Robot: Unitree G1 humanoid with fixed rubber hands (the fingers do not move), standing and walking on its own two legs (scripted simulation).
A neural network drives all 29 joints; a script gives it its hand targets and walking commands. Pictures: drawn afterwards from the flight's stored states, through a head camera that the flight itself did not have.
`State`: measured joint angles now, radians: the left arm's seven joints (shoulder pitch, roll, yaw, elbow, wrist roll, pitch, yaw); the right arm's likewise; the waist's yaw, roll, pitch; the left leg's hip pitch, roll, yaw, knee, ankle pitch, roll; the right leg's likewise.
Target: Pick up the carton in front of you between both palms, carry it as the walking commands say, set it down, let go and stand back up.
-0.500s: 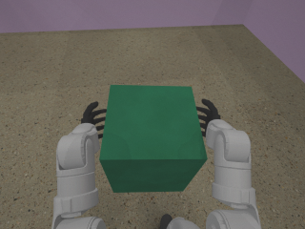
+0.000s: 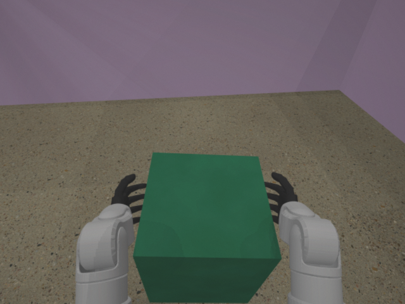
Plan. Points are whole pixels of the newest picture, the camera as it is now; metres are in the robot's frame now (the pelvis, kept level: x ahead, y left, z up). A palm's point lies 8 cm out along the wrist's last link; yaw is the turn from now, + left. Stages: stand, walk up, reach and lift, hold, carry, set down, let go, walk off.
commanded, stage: carry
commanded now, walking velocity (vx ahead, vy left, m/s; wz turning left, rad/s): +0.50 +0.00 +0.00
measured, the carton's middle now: (202, 231) +0.27 +0.01 +0.03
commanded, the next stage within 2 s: none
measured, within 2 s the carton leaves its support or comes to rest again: neither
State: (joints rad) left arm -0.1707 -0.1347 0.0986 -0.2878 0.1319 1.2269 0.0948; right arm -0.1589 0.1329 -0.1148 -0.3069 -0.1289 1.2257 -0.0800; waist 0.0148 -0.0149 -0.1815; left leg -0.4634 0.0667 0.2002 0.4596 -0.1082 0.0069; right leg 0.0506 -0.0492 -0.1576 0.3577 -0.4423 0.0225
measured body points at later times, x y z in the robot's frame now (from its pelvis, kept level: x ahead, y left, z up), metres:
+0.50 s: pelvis +0.31 -0.02 +0.00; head +0.28 -0.03 +0.44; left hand +0.59 +0.13 +0.10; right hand +0.59 -0.17 +0.09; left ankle +0.14 +0.10 -0.72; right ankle +0.42 -0.11 -0.73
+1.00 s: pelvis +0.61 +0.01 +0.00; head +0.61 +0.02 +0.45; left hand +0.90 +0.16 +0.07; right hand +0.89 -0.14 +0.08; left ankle +0.71 +0.09 -0.73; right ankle +0.44 -0.10 -0.68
